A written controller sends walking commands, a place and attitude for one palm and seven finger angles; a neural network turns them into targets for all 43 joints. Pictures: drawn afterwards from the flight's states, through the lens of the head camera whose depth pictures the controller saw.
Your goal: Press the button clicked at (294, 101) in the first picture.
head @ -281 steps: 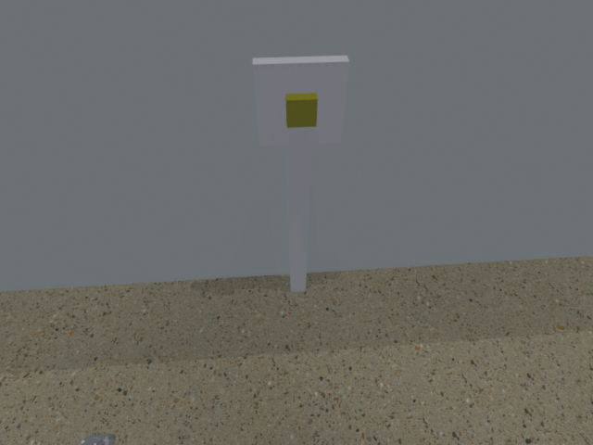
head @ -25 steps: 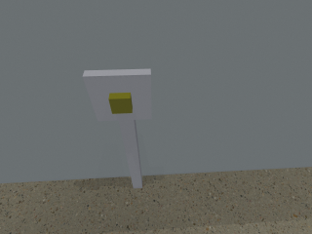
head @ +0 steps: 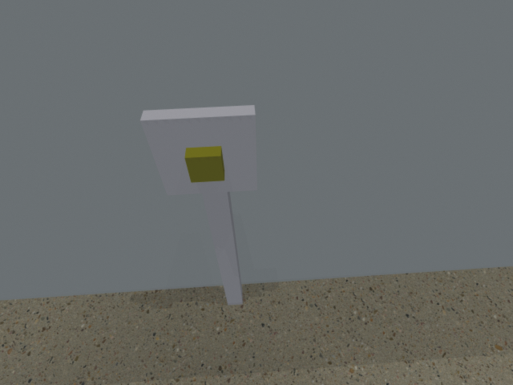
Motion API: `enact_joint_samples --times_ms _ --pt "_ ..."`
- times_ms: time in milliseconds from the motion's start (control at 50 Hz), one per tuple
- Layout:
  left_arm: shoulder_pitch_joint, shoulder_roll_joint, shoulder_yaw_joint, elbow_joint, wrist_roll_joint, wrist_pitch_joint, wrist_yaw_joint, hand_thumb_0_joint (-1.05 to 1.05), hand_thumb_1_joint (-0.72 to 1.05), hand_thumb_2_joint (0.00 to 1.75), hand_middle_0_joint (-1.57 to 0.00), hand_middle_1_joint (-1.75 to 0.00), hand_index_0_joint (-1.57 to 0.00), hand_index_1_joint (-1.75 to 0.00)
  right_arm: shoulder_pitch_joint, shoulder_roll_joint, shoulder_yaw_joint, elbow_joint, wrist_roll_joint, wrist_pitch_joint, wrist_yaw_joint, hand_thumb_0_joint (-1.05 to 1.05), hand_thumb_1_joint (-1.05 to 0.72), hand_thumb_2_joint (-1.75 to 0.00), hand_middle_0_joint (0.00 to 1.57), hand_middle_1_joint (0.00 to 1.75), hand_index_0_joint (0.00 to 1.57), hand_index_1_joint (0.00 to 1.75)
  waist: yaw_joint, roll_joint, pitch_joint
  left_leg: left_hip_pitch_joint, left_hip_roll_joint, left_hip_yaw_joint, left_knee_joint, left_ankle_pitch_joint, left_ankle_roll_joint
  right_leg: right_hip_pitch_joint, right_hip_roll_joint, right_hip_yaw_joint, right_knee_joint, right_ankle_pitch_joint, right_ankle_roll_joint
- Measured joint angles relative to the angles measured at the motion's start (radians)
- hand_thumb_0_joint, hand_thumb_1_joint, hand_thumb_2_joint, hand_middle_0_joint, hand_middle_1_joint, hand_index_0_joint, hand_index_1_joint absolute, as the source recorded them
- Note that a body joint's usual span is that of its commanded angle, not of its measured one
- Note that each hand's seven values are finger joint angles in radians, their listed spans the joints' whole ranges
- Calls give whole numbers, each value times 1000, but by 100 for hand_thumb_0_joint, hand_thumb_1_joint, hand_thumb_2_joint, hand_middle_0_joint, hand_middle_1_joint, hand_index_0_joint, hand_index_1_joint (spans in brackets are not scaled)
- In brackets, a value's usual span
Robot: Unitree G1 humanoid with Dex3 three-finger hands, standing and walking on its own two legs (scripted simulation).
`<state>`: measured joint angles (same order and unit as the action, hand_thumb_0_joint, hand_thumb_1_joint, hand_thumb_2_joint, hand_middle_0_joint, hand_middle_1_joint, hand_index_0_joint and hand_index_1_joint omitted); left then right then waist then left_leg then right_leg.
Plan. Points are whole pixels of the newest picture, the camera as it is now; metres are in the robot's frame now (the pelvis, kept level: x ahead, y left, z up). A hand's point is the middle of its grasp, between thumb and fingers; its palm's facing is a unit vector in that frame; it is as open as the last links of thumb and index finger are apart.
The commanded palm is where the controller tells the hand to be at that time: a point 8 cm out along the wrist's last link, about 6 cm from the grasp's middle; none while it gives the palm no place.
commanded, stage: look again from close up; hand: left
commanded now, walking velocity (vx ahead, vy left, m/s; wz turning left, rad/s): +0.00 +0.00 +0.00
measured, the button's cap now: (205, 163) +0.49 +0.13 +0.06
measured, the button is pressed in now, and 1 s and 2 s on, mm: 0 0 0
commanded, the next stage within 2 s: raise the hand and make a fist in 0.32 s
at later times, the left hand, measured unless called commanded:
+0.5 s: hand out of the picture +0.09 +0.19 -0.13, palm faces +0.14 -0.96 -0.23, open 7.3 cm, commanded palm +0.11 +0.23 -0.06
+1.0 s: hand (145, 375) +0.15 +0.17 -0.03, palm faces +0.12 -0.99 -0.06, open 4.3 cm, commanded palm +0.12 +0.23 -0.02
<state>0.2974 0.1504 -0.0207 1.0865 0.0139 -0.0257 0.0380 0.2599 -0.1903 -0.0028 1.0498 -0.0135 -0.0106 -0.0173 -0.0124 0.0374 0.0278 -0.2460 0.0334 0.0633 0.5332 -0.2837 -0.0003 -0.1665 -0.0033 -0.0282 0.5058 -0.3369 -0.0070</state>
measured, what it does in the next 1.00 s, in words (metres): lowers itself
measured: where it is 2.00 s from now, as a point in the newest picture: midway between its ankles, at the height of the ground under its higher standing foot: outside the picture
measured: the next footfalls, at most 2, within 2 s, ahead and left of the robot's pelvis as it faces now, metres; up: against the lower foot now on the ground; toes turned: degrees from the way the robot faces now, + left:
none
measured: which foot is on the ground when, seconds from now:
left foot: down 0.00-1.00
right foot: down 0.00-1.00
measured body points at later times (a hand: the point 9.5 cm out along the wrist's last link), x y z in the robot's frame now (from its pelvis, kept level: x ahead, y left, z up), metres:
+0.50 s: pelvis +0.01 +0.00 +0.00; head +0.03 +0.00 +0.45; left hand +0.08 +0.24 -0.11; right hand +0.04 -0.23 -0.15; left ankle +0.00 +0.12 -0.73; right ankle -0.04 -0.11 -0.73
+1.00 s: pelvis -0.04 -0.03 -0.09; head +0.00 -0.03 +0.36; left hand +0.13 +0.23 -0.02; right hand +0.19 -0.25 -0.15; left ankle +0.00 +0.12 -0.73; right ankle -0.04 -0.11 -0.73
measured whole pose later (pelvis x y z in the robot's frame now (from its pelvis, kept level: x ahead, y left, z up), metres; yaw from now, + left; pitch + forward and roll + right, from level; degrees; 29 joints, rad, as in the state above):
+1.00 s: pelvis -0.04 -0.03 -0.09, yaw +3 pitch +12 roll -1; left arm 0.42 0.21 0.17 -0.01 -0.28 -0.46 -0.27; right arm 0.17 -0.23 0.00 0.53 0.02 -0.21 -0.08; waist 0.05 0.02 -0.14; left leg -0.90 0.06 -0.05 1.16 -0.48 -0.04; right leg -0.79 0.00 -0.14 1.15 -0.59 -0.07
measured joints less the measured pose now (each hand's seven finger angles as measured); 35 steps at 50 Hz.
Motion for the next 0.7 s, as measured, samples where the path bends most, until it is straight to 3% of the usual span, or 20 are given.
enact_joint_samples --times_ms 180,440,460,480,520,580,640,700 --pt "-24 15 -2 -21 -2 13 -3 0 91 90 -20 -30 -20 -30 6 12 13 20 1 2 -4 1 -93 -90 20 29 20 30 9 -21 -5 25 -22 20 -12 -7 12 3 -23 19 26 -23 13" --pt "-34 23 3 -7 1 12 2 0 91 90 -20 -30 -20 -30 -6 22 14 48 5 -1 -8 1 -91 -90 20 29 20 30 9 -41 -2 29 -12 23 -23 -7 7 15 -13 22 -4 -14 11" --pt "17 19 22 -169 -35 76 4 0 91 90 -20 -30 -20 -30 10 18 12 7 16 -10 -9 1 -92 -90 20 29 20 30 6 -38 -1 18 -10 19 -14 -12 6 6 -11 18 -1 -13 11" --pt "78 21 37 -368 -56 97 17 1 91 90 -20 -30 -20 -30 33 16 12 -37 23 -55 -21 1 -92 -90 20 30 20 30 14 -45 -1 18 -14 22 -21 -10 7 -9 -15 20 19 -14 6" --pt "165 25 36 -678 -92 53 63 1 92 90 -21 -31 -21 -31 66 10 2 -110 38 -150 -38 1 -91 -90 20 30 20 30 15 -52 -23 10 -32 24 -34 3 6 -50 -36 7 81 -24 -4" --pt "151 8 60 -906 -128 -62 58 1 92 90 -25 -35 -25 -35 54 -15 -23 -213 31 -217 -36 1 -91 -90 20 30 20 30 -9 -31 -70 -86 -43 -1 43 -12 8 -112 -52 -19 121 -67 5" --pt "92 -14 115 -948 -167 -258 -39 1 92 90 -30 -41 -30 -41 -16 -33 -44 -296 18 -222 -17 1 -91 -90 20 30 20 30 -11 -24 -127 -240 -24 -2 173 -52 1 -266 -39 -16 246 -101 0" --pt "70 -19 145 -946 -216 -463 -193 0 91 90 -36 -48 -36 -48 -83 -45 -65 -379 12 -223 7 1 -91 -90 20 30 20 30 5 -47 -171 -411 -4 -2 333 -104 -11 -441 -28 -12 414 -156 -16"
